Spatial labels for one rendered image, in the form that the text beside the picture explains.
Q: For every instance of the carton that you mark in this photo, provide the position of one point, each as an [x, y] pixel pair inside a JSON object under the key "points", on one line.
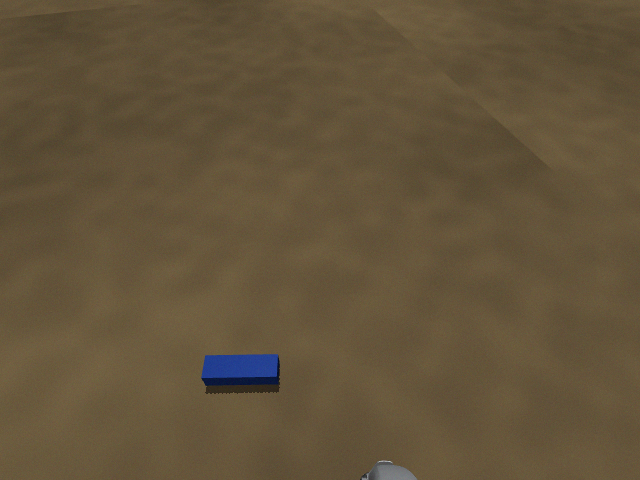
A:
{"points": [[258, 369]]}

